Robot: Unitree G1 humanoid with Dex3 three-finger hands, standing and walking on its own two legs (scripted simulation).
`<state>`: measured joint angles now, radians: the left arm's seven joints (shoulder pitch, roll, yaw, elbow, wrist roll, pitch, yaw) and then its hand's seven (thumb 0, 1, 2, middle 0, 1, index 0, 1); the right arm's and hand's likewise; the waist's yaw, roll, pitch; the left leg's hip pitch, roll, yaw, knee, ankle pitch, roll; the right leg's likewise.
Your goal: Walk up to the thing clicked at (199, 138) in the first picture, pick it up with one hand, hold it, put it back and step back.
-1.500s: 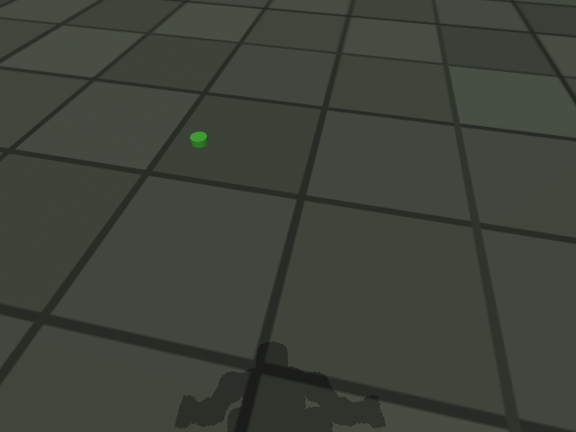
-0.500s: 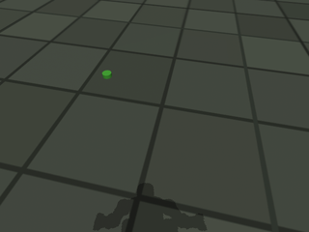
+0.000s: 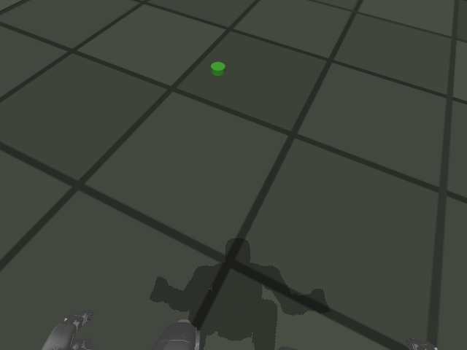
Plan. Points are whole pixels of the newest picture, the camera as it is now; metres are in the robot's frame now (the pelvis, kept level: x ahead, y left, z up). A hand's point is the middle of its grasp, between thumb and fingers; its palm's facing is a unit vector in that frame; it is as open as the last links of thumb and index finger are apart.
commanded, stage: walk up
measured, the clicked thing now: (218, 68) +1.81 +0.09 -0.74
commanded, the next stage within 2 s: stand in 2.00 s
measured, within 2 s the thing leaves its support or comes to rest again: neither
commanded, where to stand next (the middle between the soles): +0.04 -0.01 m, yaw +32 degrees
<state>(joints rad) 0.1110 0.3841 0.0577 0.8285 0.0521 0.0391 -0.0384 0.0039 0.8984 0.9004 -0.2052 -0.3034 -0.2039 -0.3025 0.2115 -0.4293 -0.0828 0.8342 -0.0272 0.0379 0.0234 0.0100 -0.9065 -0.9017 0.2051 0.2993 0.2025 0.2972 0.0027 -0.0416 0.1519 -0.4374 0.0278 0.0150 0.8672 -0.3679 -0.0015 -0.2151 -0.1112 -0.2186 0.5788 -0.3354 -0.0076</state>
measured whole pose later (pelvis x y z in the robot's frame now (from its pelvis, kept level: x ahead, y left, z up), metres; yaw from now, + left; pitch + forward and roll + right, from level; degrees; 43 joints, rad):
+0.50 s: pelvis +0.00 -0.04 -0.02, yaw +18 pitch -1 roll -2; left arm 0.22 0.40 0.09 0.80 0.03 0.03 -0.02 0.00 0.90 0.90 -0.20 -0.30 -0.20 -0.30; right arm 0.24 -0.43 -0.06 0.73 -0.03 0.03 -0.03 0.01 -0.90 -0.90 0.21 0.30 0.21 0.30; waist 0.02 0.05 0.13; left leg -0.53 -0.06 -0.21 0.92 -0.44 0.00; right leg -0.31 0.00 -0.04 0.76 -0.44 0.00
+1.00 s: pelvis -0.01 -0.04 -0.01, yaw +29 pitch -3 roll +0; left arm 0.30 0.40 0.05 0.83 0.01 0.02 -0.02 0.01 0.90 0.90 -0.20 -0.30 -0.20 -0.30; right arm 0.22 -0.36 -0.03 0.79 -0.02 -0.02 0.00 0.01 -0.90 -0.90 0.21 0.30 0.21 0.30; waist 0.03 -0.04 0.10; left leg -0.34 -0.05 -0.06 0.67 -0.29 0.02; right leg -0.38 -0.09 -0.01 0.89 -0.50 -0.02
